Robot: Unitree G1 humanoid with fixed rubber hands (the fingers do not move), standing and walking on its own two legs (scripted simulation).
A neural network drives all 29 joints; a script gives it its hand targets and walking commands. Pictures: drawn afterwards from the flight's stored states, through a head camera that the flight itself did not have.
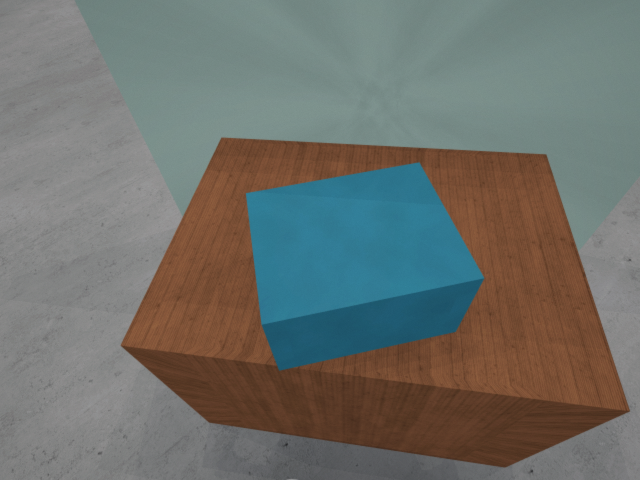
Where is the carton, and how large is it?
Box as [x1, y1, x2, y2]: [246, 162, 483, 370]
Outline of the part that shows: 418,162 246,193 261,324 279,370 455,331 479,287 483,277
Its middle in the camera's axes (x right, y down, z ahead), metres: +0.05 +0.04 +0.67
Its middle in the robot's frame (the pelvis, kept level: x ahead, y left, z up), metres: +0.48 -0.02 -0.09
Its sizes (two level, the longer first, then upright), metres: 0.317 0.256 0.176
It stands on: a pedestal, 0.58 m high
